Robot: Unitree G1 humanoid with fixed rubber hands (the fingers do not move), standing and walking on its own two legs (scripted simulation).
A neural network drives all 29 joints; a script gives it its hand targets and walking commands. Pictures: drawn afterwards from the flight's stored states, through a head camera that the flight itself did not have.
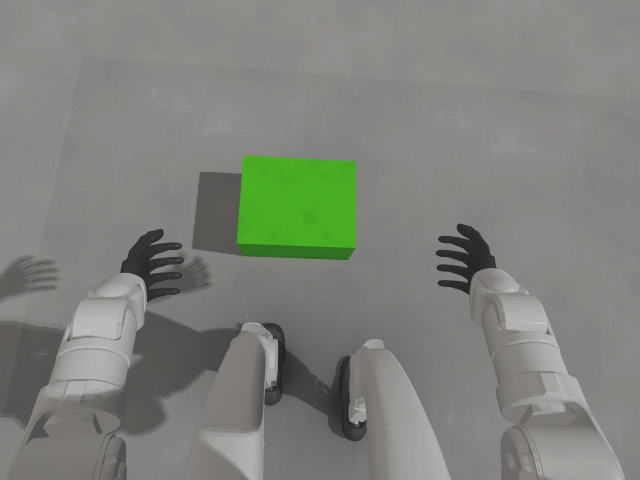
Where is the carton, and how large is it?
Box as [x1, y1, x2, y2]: [237, 156, 355, 259]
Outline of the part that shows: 243,156 237,244 244,255 334,259 348,258 355,248 355,161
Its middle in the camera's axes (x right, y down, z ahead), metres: -0.06 -0.08 +1.06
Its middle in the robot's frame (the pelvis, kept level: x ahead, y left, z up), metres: +0.59 +0.03 -0.61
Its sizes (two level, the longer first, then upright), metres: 0.293 0.234 0.155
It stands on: the floor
